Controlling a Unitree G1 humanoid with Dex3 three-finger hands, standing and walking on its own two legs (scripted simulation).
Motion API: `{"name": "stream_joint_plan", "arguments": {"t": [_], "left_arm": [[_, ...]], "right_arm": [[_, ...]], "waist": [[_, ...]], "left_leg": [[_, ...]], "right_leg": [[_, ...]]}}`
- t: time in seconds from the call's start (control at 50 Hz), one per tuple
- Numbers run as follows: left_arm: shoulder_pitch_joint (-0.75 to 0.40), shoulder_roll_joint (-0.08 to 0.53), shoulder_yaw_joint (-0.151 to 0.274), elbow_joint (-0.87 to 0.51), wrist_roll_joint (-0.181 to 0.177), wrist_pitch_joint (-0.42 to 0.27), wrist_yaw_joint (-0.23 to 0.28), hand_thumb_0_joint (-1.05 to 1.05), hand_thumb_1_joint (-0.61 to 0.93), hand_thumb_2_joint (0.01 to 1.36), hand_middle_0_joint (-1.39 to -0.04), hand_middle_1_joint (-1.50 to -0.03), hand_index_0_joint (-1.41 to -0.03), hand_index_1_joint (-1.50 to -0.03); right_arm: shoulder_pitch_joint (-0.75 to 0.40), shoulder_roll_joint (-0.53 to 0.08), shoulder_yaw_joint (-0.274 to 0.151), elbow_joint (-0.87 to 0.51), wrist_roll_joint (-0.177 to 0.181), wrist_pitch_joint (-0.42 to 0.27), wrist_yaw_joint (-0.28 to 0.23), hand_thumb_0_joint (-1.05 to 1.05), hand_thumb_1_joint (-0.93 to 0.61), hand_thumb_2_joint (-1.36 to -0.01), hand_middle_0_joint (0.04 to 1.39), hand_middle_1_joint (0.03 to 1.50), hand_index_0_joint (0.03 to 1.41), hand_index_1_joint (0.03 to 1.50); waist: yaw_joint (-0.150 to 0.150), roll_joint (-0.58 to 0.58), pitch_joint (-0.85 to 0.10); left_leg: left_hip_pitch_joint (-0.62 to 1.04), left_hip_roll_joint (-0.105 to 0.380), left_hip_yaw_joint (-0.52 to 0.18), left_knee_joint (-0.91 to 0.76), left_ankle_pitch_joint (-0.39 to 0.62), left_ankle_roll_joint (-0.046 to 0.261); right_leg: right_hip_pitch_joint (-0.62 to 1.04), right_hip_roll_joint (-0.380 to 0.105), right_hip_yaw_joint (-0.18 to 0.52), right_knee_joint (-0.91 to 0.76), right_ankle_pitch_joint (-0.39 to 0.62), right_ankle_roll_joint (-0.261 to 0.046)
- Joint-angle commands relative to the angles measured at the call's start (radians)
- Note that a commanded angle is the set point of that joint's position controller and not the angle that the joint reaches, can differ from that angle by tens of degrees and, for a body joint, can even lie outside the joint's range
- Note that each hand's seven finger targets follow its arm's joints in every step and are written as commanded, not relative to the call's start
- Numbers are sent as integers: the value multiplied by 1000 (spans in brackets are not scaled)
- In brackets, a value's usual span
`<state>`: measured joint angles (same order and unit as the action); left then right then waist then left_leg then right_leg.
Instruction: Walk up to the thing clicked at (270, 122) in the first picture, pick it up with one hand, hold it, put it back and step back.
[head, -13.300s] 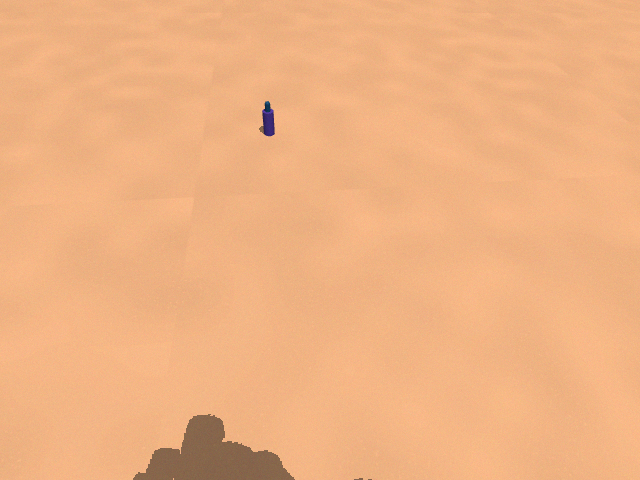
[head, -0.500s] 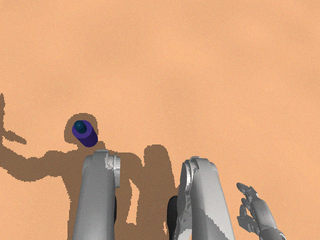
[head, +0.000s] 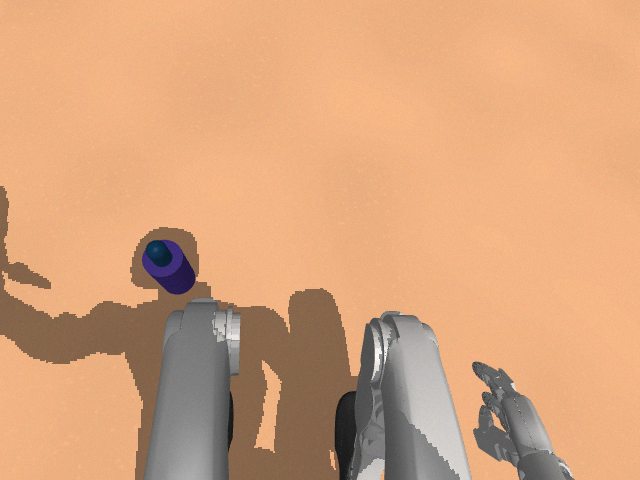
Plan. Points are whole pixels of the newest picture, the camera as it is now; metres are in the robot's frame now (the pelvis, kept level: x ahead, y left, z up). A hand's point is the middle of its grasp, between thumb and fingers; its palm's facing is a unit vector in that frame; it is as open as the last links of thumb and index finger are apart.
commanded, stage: go down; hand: left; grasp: from the side
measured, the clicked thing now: (168, 265) +0.41 +0.25 -0.28
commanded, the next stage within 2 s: none
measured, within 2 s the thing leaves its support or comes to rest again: neither
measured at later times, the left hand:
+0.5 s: hand out of the picture +0.32 +0.42 +0.03, palm faces +0.18 -0.98 -0.07, open 17.4 cm
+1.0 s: hand out of the picture +0.32 +0.42 +0.02, palm faces +0.15 -0.99 -0.07, open 17.5 cm
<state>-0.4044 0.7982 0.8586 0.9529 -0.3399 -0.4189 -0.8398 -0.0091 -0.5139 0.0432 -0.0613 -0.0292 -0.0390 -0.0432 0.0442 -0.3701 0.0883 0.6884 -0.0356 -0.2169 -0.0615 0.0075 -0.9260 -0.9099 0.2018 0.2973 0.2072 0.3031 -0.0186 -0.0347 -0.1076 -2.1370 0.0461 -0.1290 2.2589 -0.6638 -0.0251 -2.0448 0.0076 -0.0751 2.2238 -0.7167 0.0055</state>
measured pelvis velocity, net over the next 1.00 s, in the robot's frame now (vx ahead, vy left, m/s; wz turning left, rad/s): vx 0.00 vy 0.00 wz -0.01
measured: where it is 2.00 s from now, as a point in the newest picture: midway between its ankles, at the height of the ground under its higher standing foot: (283, 472)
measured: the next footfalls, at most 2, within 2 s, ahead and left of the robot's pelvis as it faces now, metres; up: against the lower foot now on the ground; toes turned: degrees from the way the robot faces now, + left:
none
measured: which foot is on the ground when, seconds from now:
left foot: down 0.00-1.00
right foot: down 0.00-1.00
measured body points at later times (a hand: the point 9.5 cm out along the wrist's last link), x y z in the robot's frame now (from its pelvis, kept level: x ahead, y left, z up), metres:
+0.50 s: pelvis +0.00 +0.00 +0.00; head +0.19 +0.07 +0.40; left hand +0.30 +0.47 +0.03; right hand +0.21 -0.26 -0.10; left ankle +0.09 +0.14 -0.34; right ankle +0.09 -0.12 -0.34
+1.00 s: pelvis +0.00 +0.00 -0.01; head +0.20 +0.07 +0.38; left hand +0.31 +0.48 +0.03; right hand +0.21 -0.26 -0.11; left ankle +0.09 +0.14 -0.34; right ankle +0.09 -0.12 -0.34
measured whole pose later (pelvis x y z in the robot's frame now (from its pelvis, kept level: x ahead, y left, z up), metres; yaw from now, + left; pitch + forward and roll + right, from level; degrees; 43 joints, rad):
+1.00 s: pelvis +0.00 +0.00 -0.01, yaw -1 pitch +30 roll -6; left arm -0.41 0.83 0.88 0.97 -0.40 -0.46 -0.93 -0.01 -0.53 0.03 -0.07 -0.03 -0.05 -0.04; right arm 0.03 -0.38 0.12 0.69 -0.04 -0.23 -0.06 0.01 -0.92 -0.91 0.20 0.30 0.21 0.30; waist -0.03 -0.04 -0.08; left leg -2.17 0.04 -0.14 2.31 -0.67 -0.02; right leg -2.07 0.01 -0.08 2.26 -0.72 0.01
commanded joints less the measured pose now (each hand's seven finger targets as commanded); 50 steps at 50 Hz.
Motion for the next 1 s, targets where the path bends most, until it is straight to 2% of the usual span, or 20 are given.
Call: {"name": "stream_joint_plan", "arguments": {"t": [0.0,0.06,0.24,0.28,0.32,0.36,0.46,0.5,0.56,0.62,0.66,0.7,0.74,0.76,0.82,0.84,0.88,0.92,0.96,0.98], "left_arm": [[-108,416,75,-212,-48,-58,-2,0,-511,43,-58,-28,-43,-37],[-99,386,66,-195,-57,-56,-8,0,-515,43,-56,-30,-42,-38],[-109,397,77,-200,-66,-68,-17,0,-513,45,-61,-33,-46,-42],[-114,411,79,-231,-64,-70,-18,0,-522,41,-63,-34,-49,-42],[-109,374,59,-218,-72,-68,-21,0,-522,41,-61,-32,-47,-40],[-108,404,78,-223,-70,-70,-19,0,-507,42,-59,-35,-46,-41],[-127,389,69,-223,-77,-80,-26,0,-528,38,-64,-35,-50,-43],[-112,411,84,-222,-75,-79,-29,0,-519,41,-64,-38,-50,-45],[-120,391,75,-212,-83,-84,-38,0,-515,43,-60,-34,-46,-41],[-129,430,94,-209,-89,-90,-46,0,-526,42,-63,-33,-47,-42],[-97,405,86,-178,-90,-89,-53,0,-534,38,-64,-29,-48,-39],[-113,446,101,-195,-87,-90,-59,0,-547,33,-68,-39,-54,-47],[-96,407,89,-171,-98,-87,-68,0,-522,35,-65,-29,-49,-38],[-129,445,106,-187,-100,-91,-69,0,-545,33,-65,-27,-49,-37],[-93,437,103,-141,-104,-90,-80,0,-528,31,-66,-25,-49,-34],[-128,464,108,-178,-105,-95,-85,0,-539,30,-68,-31,-52,-40],[-111,428,93,-159,-107,-92,-90,0,-516,29,-68,-22,-49,-34],[-147,461,104,-193,-104,-91,-90,0,-493,34,-64,-30,-49,-38],[-98,440,96,-154,-95,-79,-83,0,-526,32,-67,-29,-50,-39],[-127,448,98,-188,-97,-82,-78,0,-500,41,-61,-24,-43,-35]], "right_arm": [[73,-219,-87,-72,10,-31,-24,0,-922,-909,199,300,199,300],[68,-224,-89,-73,14,-34,-25,0,-923,-909,199,300,199,300],[69,-222,-86,-69,11,-37,-26,0,-921,-908,199,299,199,299],[66,-222,-88,-72,12,-36,-27,0,-920,-907,199,299,199,299],[64,-224,-87,-68,14,-38,-27,0,-922,-908,199,300,199,300],[68,-226,-87,-68,16,-38,-27,0,-923,-908,199,299,199,299],[67,-226,-83,-66,13,-38,-28,0,-923,-908,199,299,199,299],[64,-231,-82,-71,14,-37,-26,0,-923,-908,199,299,199,299],[61,-234,-79,-69,13,-34,-25,0,-923,-908,199,299,199,299],[57,-229,-72,-69,12,-37,-25,0,-920,-908,199,300,199,299],[58,-233,-69,-68,9,-37,-26,0,-925,-909,199,299,199,299],[58,-236,-69,-71,10,-37,-26,0,-926,-908,199,299,199,299],[60,-244,-70,-69,11,-38,-25,0,-924,-908,199,299,199,299],[54,-238,-65,-71,13,-38,-25,0,-922,-908,199,299,199,299],[48,-241,-61,-70,12,-41,-25,0,-923,-908,199,299,199,299],[47,-239,-61,-74,12,-42,-25,0,-925,-908,199,299,199,299],[61,-242,-59,-64,5,-39,-27,0,-924,-908,199,300,199,300],[64,-250,-61,-62,7,-39,-27,0,-922,-908,199,300,199,300],[62,-245,-61,-64,8,-38,-28,0,-925,-908,199,300,199,299],[62,-243,-59,-65,8,-36,-25,0,-920,-908,199,299,199,299]], "waist": [[53,209,-587],[42,206,-569],[41,199,-565],[52,223,-585],[38,226,-563],[52,230,-582],[35,227,-560],[50,245,-570],[34,238,-568],[42,214,-564],[35,218,-564],[45,234,-569],[33,227,-555],[38,218,-561],[33,203,-539],[39,214,-551],[26,215,-585],[31,246,-604],[39,239,-583],[38,239,-589]], "left_leg": [[452,-11,65,-292,82,47],[472,-10,54,-296,78,47],[456,-11,57,-285,85,47],[474,-11,56,-299,66,46],[467,-11,51,-301,57,47],[492,-9,44,-303,75,43],[475,-12,49,-294,72,46],[496,-9,38,-306,72,42],[497,-10,33,-293,84,42],[451,-12,50,-274,85,47],[464,-13,49,-269,98,47],[470,-11,46,-278,84,45],[471,-12,41,-274,93,45],[453,-12,42,-271,79,47],[431,-13,45,-262,65,49],[425,-13,48,-260,57,48],[450,-12,50,-241,116,47],[484,-11,45,-245,122,46],[473,-13,45,-250,109,45],[469,-12,43,-253,110,45]], "right_leg": [[258,31,-11,-260,92,-44],[216,34,-25,-248,98,-47],[230,34,-21,-250,102,-45],[226,34,-22,-249,87,-47],[206,34,-27,-243,85,-48],[197,34,-32,-227,102,-50],[198,34,-29,-234,96,-48],[188,34,-38,-217,100,-50],[172,34,-42,-212,111,-50],[214,35,-28,-223,102,-46],[211,36,-33,-220,114,-46],[201,36,-35,-214,101,-48],[195,38,-43,-206,112,-49],[195,38,-39,-209,100,-48],[195,38,-38,-209,86,-46],[207,38,-30,-215,78,-46],[237,36,-28,-212,128,-42],[208,37,-36,-194,136,-47],[203,38,-39,-196,126,-48],[207,38,-40,-196,126,-48]]}}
